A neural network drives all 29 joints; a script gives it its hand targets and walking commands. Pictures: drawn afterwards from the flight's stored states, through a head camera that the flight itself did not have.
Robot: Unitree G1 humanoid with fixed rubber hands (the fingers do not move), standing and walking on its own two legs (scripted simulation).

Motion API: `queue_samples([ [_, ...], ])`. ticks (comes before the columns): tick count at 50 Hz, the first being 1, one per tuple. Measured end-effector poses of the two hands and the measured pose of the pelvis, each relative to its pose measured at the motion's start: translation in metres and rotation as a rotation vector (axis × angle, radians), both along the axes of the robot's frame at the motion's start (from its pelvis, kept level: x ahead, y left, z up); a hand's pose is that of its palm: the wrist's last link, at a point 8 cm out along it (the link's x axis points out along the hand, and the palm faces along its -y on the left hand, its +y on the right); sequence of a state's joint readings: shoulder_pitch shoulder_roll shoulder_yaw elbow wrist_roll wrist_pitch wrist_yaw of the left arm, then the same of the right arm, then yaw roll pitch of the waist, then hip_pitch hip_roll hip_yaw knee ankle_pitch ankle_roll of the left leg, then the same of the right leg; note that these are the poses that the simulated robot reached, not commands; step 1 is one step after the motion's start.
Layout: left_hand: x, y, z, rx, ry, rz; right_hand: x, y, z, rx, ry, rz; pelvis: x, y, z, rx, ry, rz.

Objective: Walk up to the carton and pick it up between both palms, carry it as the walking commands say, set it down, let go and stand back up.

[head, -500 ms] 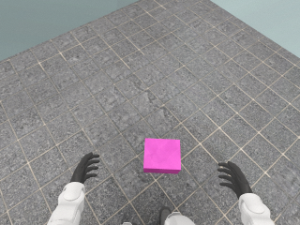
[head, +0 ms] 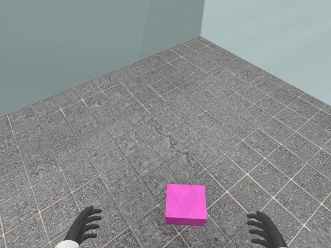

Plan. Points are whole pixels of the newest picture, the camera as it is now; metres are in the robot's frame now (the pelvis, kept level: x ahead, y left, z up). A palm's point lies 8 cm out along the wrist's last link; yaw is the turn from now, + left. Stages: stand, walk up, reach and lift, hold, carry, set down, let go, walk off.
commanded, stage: let go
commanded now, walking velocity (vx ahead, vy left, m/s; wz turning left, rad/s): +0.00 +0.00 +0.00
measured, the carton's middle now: (185, 204) +0.46 -0.09 -0.70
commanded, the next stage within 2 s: stand in 0.20 s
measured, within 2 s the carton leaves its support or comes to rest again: neither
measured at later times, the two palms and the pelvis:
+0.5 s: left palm out of the picture +0.12 +0.25 -0.11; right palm out of the picture +0.12 -0.27 -0.09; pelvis +0.03 -0.01 +0.00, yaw -3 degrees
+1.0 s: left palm out of the picture +0.12 +0.24 -0.14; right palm out of the picture +0.06 -0.26 -0.13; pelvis +0.05 -0.01 -0.01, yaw -5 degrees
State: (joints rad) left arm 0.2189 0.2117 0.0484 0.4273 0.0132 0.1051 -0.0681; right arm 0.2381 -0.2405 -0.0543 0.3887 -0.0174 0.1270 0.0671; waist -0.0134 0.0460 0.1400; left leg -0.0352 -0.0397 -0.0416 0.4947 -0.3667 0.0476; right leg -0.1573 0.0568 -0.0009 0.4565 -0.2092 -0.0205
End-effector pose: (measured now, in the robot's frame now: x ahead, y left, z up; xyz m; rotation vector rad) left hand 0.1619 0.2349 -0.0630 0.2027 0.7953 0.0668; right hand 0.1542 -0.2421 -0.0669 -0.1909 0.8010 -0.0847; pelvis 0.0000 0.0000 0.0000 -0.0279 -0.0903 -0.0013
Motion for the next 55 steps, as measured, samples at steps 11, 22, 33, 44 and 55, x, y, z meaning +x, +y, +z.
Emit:
queue_samples([
  [11, 0.003, -0.017, -0.004, 0.006, -0.017, -0.022, -0.004, -0.003, 0.004, -0.008, 0.000, -0.049, -0.001, -0.005, -0.001, 0.006, 0.003, -0.016],
  [22, -0.037, 0.011, -0.045, 0.072, 0.188, 0.018, -0.034, -0.031, -0.021, -0.116, 0.082, -0.088, 0.026, -0.007, -0.003, 0.011, 0.126, -0.042],
  [33, -0.029, 0.008, -0.062, 0.075, 0.270, 0.020, -0.039, -0.029, -0.037, -0.107, 0.154, -0.134, 0.047, -0.007, -0.009, 0.014, 0.146, -0.060],
  [44, -0.030, 0.007, -0.070, 0.086, 0.333, 0.026, -0.067, -0.025, -0.054, -0.091, 0.274, -0.172, 0.053, -0.006, -0.012, 0.021, 0.136, -0.076],
  [55, -0.063, 0.004, -0.078, 0.088, 0.449, 0.043, -0.110, -0.017, -0.067, -0.066, 0.417, -0.198, 0.049, -0.007, -0.010, 0.024, 0.113, -0.089],
])
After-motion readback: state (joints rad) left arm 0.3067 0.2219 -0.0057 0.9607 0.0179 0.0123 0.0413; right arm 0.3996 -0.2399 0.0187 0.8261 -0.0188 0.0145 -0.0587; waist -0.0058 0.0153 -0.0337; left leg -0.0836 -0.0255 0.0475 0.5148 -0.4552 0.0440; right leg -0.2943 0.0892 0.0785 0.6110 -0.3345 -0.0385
